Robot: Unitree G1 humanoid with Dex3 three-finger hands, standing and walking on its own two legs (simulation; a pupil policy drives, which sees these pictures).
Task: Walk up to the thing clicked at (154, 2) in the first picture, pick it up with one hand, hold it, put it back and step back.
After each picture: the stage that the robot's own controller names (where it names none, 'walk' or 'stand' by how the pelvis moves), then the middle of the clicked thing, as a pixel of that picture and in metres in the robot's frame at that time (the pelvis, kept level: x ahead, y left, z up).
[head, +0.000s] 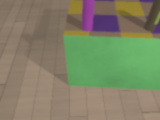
stand; (155, 11) +0.91 -0.44 -0.04
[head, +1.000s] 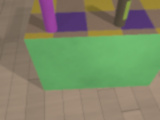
rise first; (123, 5) +0.86 -0.20 -0.01
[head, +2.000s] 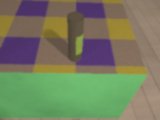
rise first; (75, 39) +0.60 +0.09 -0.02
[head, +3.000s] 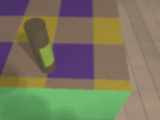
stand; (42, 49) +0.48 +0.19 +0.00
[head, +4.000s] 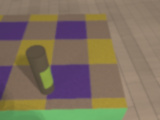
stand; (42, 72) +0.45 +0.19 -0.04
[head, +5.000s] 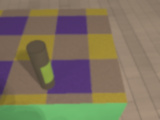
stand; (42, 67) +0.46 +0.18 -0.04
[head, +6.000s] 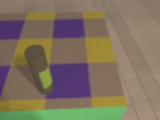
stand; (41, 72) +0.44 +0.19 -0.04
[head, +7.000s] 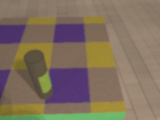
stand; (40, 77) +0.43 +0.19 -0.05
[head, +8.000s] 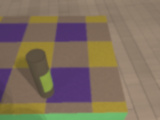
stand; (42, 76) +0.43 +0.18 -0.05
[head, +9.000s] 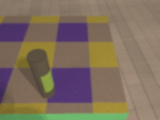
stand; (42, 76) +0.43 +0.18 -0.05
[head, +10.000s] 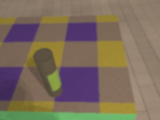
rise first; (49, 75) +0.43 +0.18 -0.04
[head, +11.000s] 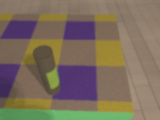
go down; (48, 72) +0.44 +0.18 -0.04
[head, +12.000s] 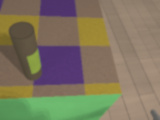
go down; (28, 55) +0.46 +0.16 +0.00
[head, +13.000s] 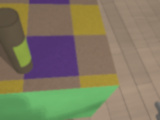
go down; (15, 46) +0.46 +0.18 +0.03
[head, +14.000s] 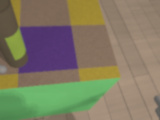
close in; (8, 37) +0.47 +0.18 +0.06
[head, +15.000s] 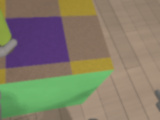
close; out of the picture +0.50 +0.19 +0.08
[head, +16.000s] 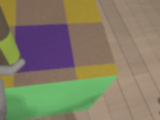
lift; (0, 42) +0.45 +0.19 +0.07
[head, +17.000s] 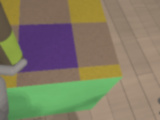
lift; (2, 42) +0.44 +0.19 +0.07
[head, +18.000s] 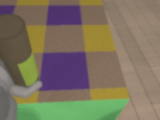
lift; (20, 62) +0.34 +0.17 +0.15
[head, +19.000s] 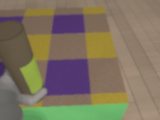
hold; (23, 69) +0.32 +0.17 +0.15
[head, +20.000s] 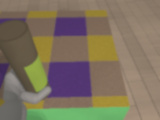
hold; (28, 67) +0.32 +0.16 +0.16
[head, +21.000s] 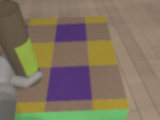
crouch; (19, 51) +0.35 +0.18 +0.20
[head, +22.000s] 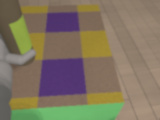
lower; (13, 29) +0.43 +0.19 +0.19
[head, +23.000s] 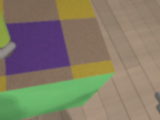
lower; out of the picture +0.51 +0.19 +0.08
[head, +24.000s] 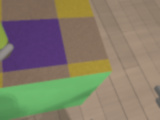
lower; out of the picture +0.50 +0.19 +0.08
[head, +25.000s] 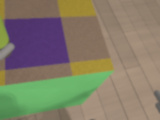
lower; out of the picture +0.50 +0.19 +0.08
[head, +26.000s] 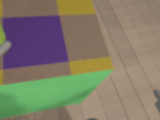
lower; out of the picture +0.50 +0.20 +0.08
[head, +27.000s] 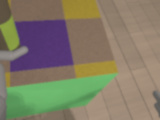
open; (0, 26) +0.49 +0.17 +0.08
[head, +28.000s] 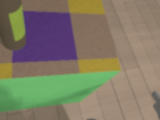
rise; (8, 15) +0.49 +0.16 +0.08
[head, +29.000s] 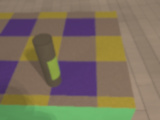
sink last; (48, 63) +0.47 +0.17 +0.01
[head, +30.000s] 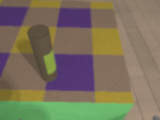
stand; (44, 56) +0.47 +0.17 +0.02
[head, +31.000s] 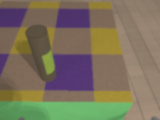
stand; (43, 56) +0.47 +0.17 +0.02
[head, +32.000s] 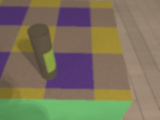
stand; (44, 55) +0.47 +0.17 +0.02
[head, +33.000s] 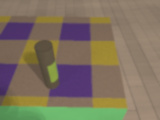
stand; (48, 67) +0.49 +0.17 -0.04
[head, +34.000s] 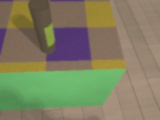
walk; (44, 29) +0.57 +0.16 -0.02
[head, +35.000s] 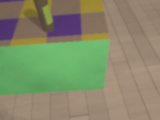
walk; (43, 11) +0.81 +0.25 -0.03
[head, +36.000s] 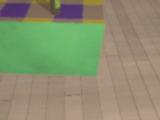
stand; out of the picture +1.07 +0.21 -0.03
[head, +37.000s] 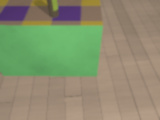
stand; out of the picture +1.07 +0.22 -0.05
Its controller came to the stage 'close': yes
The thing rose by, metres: 0.22
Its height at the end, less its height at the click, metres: +0.00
